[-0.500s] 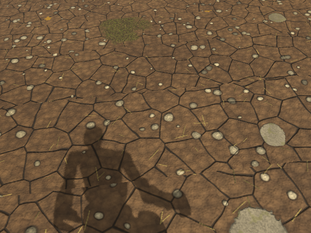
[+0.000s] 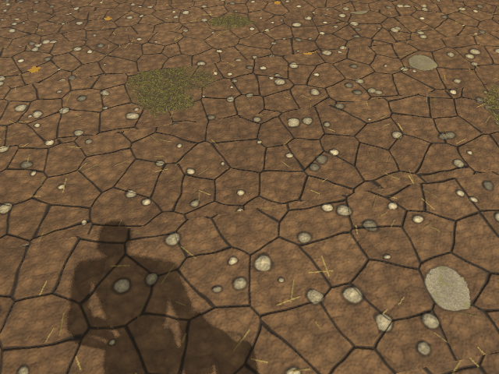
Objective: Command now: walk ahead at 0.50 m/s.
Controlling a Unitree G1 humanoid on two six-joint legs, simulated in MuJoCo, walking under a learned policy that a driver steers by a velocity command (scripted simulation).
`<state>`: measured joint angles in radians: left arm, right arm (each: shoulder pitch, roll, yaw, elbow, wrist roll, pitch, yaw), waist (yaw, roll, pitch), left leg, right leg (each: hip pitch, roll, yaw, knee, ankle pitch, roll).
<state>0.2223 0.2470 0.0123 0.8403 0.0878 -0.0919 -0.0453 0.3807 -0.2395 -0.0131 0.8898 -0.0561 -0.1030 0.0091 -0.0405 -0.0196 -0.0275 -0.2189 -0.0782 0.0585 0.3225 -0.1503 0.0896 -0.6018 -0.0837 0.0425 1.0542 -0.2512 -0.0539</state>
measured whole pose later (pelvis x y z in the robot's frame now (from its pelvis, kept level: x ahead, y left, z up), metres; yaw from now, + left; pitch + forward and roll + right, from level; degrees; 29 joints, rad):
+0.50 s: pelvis +0.28 -0.05 -0.01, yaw +7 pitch +3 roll -2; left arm 0.24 0.21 0.03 0.87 0.06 -0.10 0.00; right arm 0.33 -0.23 -0.02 0.93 -0.08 -0.10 0.06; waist 0.01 0.03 -0.03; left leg -0.53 0.04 -0.06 1.25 -0.32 0.06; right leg -0.31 0.02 -0.15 0.46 -0.20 -0.07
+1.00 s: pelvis +0.56 +0.07 -0.14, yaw +24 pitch +1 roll -7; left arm 0.62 0.14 -0.03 1.10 0.10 -0.08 0.01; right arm 0.11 -0.22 -0.01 0.91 -0.10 -0.06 0.07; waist 0.13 0.09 -0.02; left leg -0.39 0.14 0.03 0.37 0.27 0.07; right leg 0.14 -0.07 -0.37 0.94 -0.91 0.11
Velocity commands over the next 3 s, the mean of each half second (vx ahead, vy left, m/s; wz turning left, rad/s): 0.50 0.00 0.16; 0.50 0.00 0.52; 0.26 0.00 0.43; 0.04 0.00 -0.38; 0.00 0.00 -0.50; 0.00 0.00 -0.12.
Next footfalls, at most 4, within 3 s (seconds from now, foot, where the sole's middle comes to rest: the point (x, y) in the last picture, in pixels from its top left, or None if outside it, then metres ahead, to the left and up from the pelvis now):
0.32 right None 0.36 -0.14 -0.78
1.00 left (179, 354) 0.65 0.22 -0.95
1.34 right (206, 264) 0.97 0.14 -0.95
1.56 left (165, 324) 0.75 0.27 -0.95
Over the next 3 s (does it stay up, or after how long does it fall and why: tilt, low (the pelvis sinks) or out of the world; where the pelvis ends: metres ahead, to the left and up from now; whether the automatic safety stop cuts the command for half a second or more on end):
stays up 0.89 0.21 -0.18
